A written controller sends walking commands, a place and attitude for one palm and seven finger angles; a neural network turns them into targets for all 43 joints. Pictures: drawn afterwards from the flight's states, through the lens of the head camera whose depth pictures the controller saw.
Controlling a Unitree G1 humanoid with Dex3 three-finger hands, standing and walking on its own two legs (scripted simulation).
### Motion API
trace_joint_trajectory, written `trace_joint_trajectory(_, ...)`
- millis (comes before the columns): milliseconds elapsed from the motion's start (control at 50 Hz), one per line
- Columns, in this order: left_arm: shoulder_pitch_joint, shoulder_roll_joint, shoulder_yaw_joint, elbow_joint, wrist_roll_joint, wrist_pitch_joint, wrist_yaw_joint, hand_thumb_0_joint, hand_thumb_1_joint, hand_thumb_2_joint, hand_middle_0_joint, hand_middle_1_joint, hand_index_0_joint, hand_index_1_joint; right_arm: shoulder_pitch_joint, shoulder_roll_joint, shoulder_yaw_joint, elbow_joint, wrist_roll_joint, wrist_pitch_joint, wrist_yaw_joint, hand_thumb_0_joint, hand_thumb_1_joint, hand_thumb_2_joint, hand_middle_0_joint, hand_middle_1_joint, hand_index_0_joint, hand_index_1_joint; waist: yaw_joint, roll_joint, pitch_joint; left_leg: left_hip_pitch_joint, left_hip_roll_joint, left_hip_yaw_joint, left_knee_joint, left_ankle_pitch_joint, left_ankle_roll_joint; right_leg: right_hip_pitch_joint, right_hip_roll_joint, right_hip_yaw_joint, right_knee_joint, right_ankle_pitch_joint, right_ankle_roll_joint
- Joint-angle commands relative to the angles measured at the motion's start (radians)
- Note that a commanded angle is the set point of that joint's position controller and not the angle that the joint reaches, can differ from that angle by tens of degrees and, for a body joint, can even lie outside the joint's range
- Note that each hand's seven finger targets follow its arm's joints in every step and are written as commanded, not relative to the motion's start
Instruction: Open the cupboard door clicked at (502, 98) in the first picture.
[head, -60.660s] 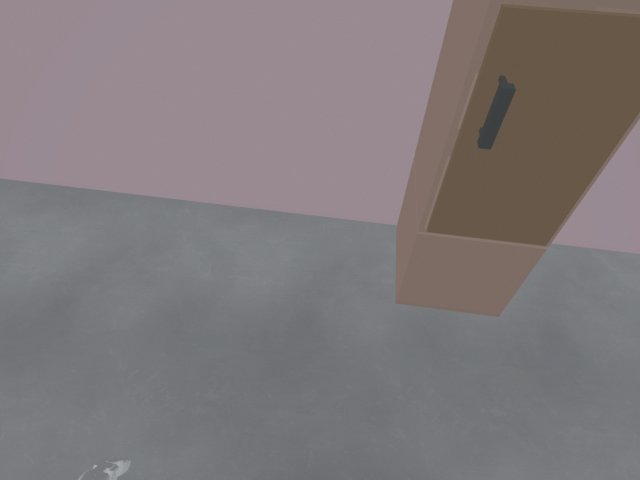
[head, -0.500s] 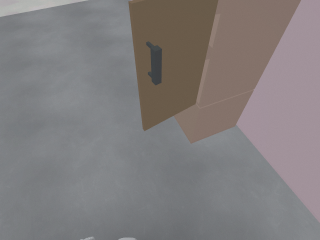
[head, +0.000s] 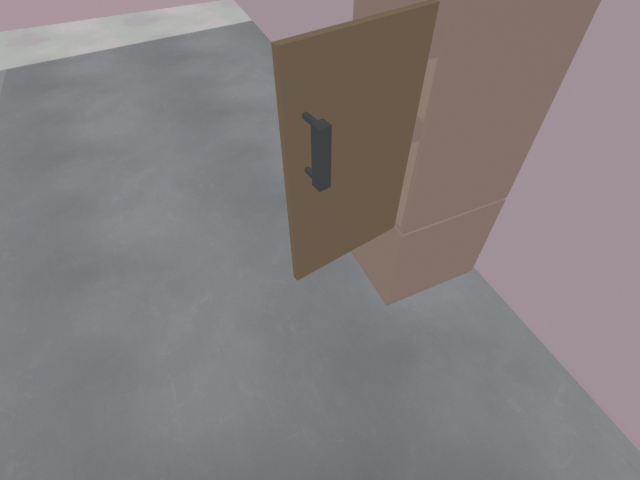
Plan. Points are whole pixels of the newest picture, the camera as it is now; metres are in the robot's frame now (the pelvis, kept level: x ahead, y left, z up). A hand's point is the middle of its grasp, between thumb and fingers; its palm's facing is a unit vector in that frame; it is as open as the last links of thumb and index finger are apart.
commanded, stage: let the arm hang, fingers relaxed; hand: left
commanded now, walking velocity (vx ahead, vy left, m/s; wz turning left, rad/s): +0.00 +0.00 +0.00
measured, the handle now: (314, 151) +0.65 +0.05 +0.05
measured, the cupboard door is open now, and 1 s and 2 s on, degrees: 100 100 100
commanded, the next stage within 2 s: look to check the result in 0.24 s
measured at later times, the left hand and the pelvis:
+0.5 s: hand out of the picture +0.05 +0.21 -0.17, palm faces +0.01 -0.97 -0.26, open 7.4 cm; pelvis +0.01 +0.00 +0.00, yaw +0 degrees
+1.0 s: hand out of the picture +0.10 +0.23 -0.16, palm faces -0.01 -0.95 -0.31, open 7.4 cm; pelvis +0.02 +0.00 +0.00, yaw +0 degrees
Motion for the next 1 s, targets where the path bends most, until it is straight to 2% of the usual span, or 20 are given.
trace_joint_trajectory(0, 0.01, 0.135, 0.028, -0.035, 0.0, -0.016, 0.009, 0.0, 0.9, 0.9, -0.2, -0.3, -0.2, -0.3, 0.042, -0.119, -0.024, -0.018, 0.0, -0.012, -0.006, 0.0, -0.9, -0.9, 0.2, 0.3, 0.2, 0.3, -0.009, -0.017, 0.028, -0.068, 0.111, -0.101, -0.114, -0.019, 0.017, 0.008, -0.1, 0.109, -0.081, -0.08, -0.027)
trace_joint_trajectory(100, 0.005, 0.14, 0.029, -0.029, 0.001, -0.018, 0.009, 0.0, 0.9, 0.9, -0.2, -0.3, -0.2, -0.3, 0.034, -0.126, -0.024, -0.013, 0.001, -0.016, -0.007, 0.0, -0.9, -0.9, 0.2, 0.3, 0.2, 0.3, -0.007, 0.007, 0.018, -0.057, 0.117, -0.1, -0.114, 0.01, 0.016, 0.021, -0.103, 0.105, -0.07, -0.043, -0.027)
trace_joint_trajectory(220, -0.009, 0.159, 0.034, -0.03, 0.001, -0.023, 0.009, 0.0, 0.9, 0.9, -0.2, -0.3, -0.2, -0.3, 0.018, -0.151, -0.029, -0.015, 0.004, -0.021, -0.009, 0.0, -0.9, -0.9, 0.2, 0.3, 0.2, 0.3, -0.005, -0.01, 0.0, -0.035, 0.124, -0.103, -0.111, 0.06, 0.018, 0.036, -0.105, 0.103, -0.063, 0.002, -0.031)
trace_joint_trajectory(320, -0.025, 0.174, 0.035, -0.032, 0.001, -0.025, 0.008, 0.0, 0.9, 0.9, -0.2, -0.3, -0.2, -0.3, -0.001, -0.169, -0.031, -0.015, 0.004, -0.021, -0.008, 0.0, -0.9, -0.9, 0.2, 0.3, 0.2, 0.3, -0.006, 0.009, 0.007, -0.028, 0.124, -0.1, -0.113, 0.062, 0.016, 0.034, -0.107, 0.106, -0.067, 0.008, -0.031)
trace_joint_trajectory(400, -0.045, 0.187, 0.036, -0.034, 0.002, -0.025, 0.006, 0.0, 0.9, 0.9, -0.2, -0.3, -0.2, -0.3, -0.014, -0.183, -0.033, -0.014, 0.002, -0.022, -0.006, 0.0, -0.9, -0.9, 0.2, 0.3, 0.2, 0.3, -0.009, -0.019, 0.008, -0.026, 0.126, -0.107, -0.122, 0.055, 0.016, 0.036, -0.109, 0.11, -0.073, -0.002, -0.03)
trace_joint_trajectory(500, -0.065, 0.213, 0.039, -0.039, 0.001, -0.031, 0.004, 0.0, 0.9, 0.9, -0.2, -0.3, -0.2, -0.3, -0.038, -0.209, -0.037, -0.018, 0.003, -0.025, -0.003, 0.0, -0.9, -0.9, 0.2, 0.3, 0.2, 0.3, -0.01, -0.013, -0.03, -0.002, 0.125, -0.103, -0.114, 0.094, 0.015, 0.062, -0.118, 0.114, -0.076, 0.042, -0.032)
trace_joint_trajectory(680, -0.107, 0.253, 0.039, -0.046, 0.001, -0.035, 0.001, 0.0, 0.9, 0.9, -0.2, -0.3, -0.2, -0.3, -0.092, -0.253, -0.038, -0.026, 0.002, -0.025, 0.001, 0.0, -0.9, -0.9, 0.2, 0.3, 0.2, 0.3, -0.01, -0.011, -0.029, 0.018, 0.13, -0.105, -0.124, 0.12, 0.011, 0.07, -0.123, 0.114, -0.084, 0.079, -0.032)
trace_joint_trajectory(780, -0.126, 0.275, 0.041, -0.05, 0.001, -0.039, 0.0, 0.0, 0.9, 0.9, -0.2, -0.3, -0.2, -0.3, -0.111, -0.279, -0.039, -0.032, 0.003, -0.028, 0.002, 0.0, -0.9, -0.9, 0.2, 0.3, 0.2, 0.3, -0.011, -0.02, -0.072, 0.045, 0.134, -0.103, -0.123, 0.156, 0.009, 0.1, -0.128, 0.115, -0.082, 0.13, -0.031)
trace_joint_trajectory(900, -0.143, 0.295, 0.038, -0.051, 0.001, -0.04, -0.001, 0.0, 0.9, 0.9, -0.2, -0.3, -0.2, -0.3, -0.137, -0.297, -0.038, -0.035, 0.004, -0.027, 0.005, 0.0, -0.9, -0.9, 0.2, 0.3, 0.2, 0.3, -0.01, -0.007, -0.059, 0.05, 0.134, -0.104, -0.13, 0.169, 0.006, 0.102, -0.132, 0.115, -0.091, 0.148, -0.031)
trace_joint_trajectory(920, -0.142, 0.299, 0.041, -0.055, 0.001, -0.041, -0.001, 0.0, 0.9, 0.9, -0.2, -0.3, -0.2, -0.3, -0.139, -0.301, -0.038, -0.038, 0.005, -0.027, 0.004, 0.0, -0.9, -0.9, 0.2, 0.3, 0.2, 0.3, -0.009, -0.022, -0.064, 0.053, 0.134, -0.103, -0.127, 0.167, 0.007, 0.102, -0.13, 0.116, -0.094, 0.146, -0.031)
trace_joint_trajectory(980, -0.153, 0.306, 0.039, -0.056, 0.0, -0.042, -0.002, 0.0, 0.9, 0.9, -0.2, -0.3, -0.2, -0.3, -0.145, -0.31, -0.037, -0.037, 0.003, -0.029, 0.005, 0.0, -0.9, -0.9, 0.2, 0.3, 0.2, 0.3, -0.011, -0.011, -0.081, 0.06, 0.135, -0.106, -0.13, 0.183, 0.005, 0.12, -0.133, 0.117, -0.092, 0.166, -0.031)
